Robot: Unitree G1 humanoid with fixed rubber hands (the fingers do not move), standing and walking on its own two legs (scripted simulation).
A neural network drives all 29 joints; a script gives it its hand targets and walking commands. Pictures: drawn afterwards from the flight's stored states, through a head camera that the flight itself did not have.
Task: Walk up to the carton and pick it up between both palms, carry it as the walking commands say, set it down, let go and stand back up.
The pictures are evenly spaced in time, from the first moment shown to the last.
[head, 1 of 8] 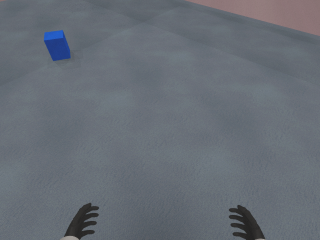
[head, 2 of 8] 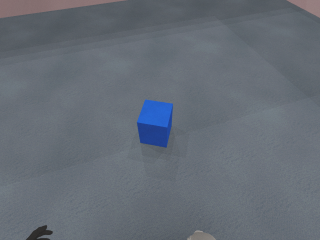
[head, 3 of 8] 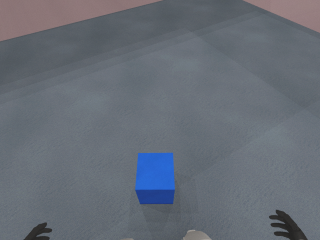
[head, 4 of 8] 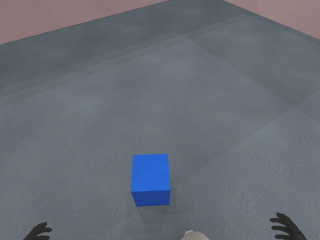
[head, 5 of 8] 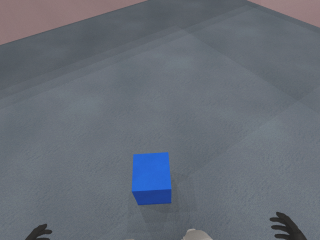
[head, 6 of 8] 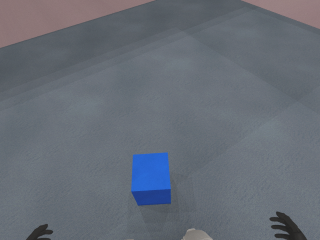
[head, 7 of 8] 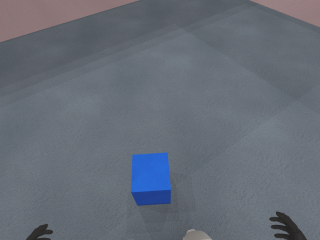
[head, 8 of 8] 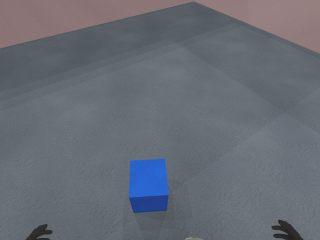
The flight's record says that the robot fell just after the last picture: no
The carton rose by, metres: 0.00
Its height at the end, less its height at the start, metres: +0.00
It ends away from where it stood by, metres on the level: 0.00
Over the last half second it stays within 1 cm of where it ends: yes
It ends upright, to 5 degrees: yes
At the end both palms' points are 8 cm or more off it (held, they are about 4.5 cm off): yes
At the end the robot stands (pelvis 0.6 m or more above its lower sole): yes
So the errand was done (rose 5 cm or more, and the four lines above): no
